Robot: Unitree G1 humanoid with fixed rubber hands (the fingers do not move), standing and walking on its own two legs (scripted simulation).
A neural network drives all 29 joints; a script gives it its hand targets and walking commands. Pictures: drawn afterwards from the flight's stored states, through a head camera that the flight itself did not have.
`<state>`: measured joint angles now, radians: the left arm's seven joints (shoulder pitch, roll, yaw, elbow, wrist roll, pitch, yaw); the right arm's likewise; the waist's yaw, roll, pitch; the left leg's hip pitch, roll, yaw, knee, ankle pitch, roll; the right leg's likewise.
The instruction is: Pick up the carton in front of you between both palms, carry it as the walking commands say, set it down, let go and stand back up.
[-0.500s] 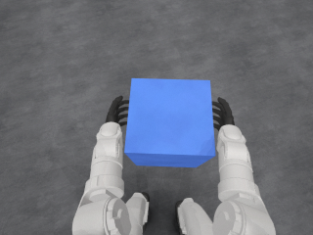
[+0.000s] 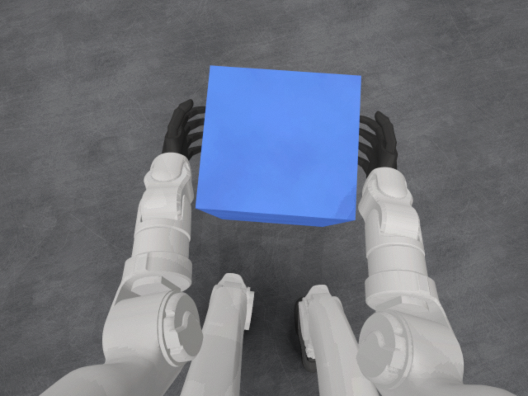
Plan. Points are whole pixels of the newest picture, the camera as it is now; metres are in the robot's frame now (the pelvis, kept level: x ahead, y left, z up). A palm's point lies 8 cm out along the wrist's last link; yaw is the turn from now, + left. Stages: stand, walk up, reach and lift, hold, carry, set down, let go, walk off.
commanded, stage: set down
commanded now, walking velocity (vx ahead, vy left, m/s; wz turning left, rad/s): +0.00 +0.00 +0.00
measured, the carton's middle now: (277, 162) +0.46 +0.03 -0.16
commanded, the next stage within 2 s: none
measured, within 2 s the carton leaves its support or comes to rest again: rests again in 1.32 s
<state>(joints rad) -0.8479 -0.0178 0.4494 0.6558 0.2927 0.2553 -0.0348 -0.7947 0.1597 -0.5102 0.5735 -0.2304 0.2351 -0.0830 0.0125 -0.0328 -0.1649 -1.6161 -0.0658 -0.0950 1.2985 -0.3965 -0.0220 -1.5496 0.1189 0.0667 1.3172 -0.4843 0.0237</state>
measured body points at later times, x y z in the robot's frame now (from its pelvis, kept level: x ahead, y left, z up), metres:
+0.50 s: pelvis -0.04 +0.02 -0.13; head +0.29 +0.06 +0.18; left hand +0.50 +0.20 -0.26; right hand +0.49 -0.11 -0.25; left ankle +0.08 +0.12 -0.58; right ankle +0.05 -0.12 -0.58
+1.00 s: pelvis -0.03 +0.02 -0.21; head +0.35 +0.04 +0.02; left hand +0.54 +0.20 -0.39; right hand +0.52 -0.10 -0.39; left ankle +0.08 +0.12 -0.58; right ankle +0.04 -0.12 -0.58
